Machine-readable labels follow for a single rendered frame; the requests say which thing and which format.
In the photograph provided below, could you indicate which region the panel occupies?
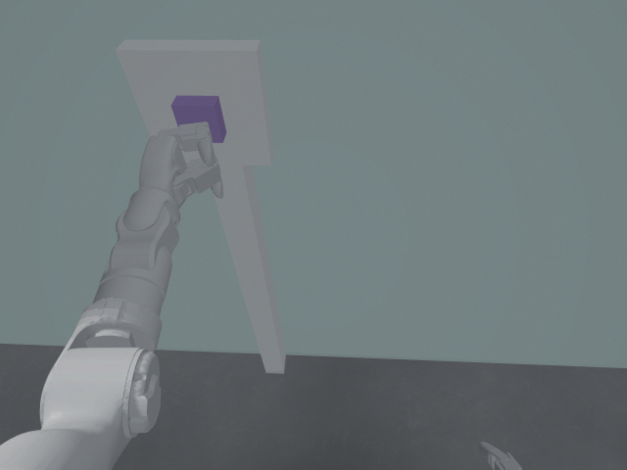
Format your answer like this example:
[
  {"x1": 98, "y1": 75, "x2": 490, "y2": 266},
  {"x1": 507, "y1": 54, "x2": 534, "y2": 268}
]
[{"x1": 116, "y1": 39, "x2": 286, "y2": 374}]

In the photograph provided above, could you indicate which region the left robot hand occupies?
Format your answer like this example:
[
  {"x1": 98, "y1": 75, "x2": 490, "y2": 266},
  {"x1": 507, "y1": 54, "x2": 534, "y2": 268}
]
[{"x1": 139, "y1": 121, "x2": 223, "y2": 209}]

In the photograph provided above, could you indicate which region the robot left forearm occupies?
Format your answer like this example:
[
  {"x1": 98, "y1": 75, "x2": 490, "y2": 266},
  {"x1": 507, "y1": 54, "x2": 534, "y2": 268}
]
[{"x1": 40, "y1": 189, "x2": 180, "y2": 427}]

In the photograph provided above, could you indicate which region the right robot hand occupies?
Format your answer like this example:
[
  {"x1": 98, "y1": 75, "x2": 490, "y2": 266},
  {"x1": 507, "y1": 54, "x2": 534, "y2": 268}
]
[{"x1": 479, "y1": 442, "x2": 522, "y2": 470}]

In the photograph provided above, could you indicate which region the button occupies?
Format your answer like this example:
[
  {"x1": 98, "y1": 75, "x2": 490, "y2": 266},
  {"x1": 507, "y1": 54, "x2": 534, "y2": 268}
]
[{"x1": 171, "y1": 96, "x2": 226, "y2": 143}]

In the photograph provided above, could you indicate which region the left robot upper arm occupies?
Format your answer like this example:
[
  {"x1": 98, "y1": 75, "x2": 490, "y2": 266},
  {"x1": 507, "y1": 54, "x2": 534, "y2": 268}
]
[{"x1": 0, "y1": 348, "x2": 161, "y2": 470}]

